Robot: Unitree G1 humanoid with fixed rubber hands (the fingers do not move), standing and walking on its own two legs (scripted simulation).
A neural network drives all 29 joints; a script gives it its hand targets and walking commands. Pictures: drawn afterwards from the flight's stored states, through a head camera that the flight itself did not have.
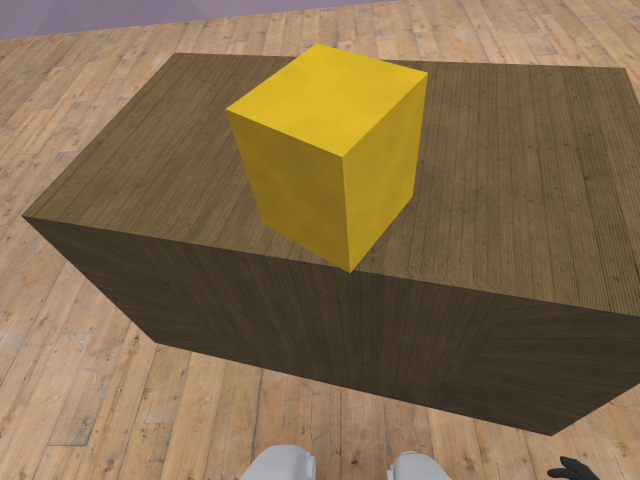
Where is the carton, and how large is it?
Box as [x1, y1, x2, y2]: [226, 44, 427, 272]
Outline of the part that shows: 315,44 226,108 226,111 263,223 350,272 412,196 427,73 324,45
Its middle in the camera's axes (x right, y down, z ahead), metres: +0.02 -0.13 +0.64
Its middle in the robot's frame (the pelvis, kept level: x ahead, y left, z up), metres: +0.57 +0.00 +0.05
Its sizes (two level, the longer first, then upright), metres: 0.210 0.200 0.250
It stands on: a pedestal, 0.66 m high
